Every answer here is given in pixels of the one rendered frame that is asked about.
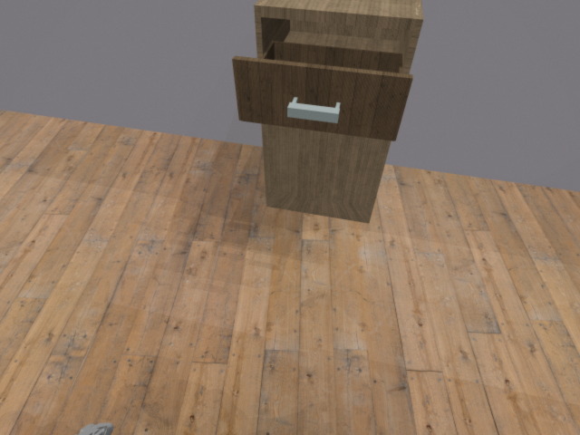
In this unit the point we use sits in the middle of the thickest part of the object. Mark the drawer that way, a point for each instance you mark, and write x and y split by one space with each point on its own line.
370 86

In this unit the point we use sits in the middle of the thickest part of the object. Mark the handle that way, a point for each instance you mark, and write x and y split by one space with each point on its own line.
313 112

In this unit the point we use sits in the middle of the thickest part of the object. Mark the cabinet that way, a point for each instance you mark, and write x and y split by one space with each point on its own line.
323 173

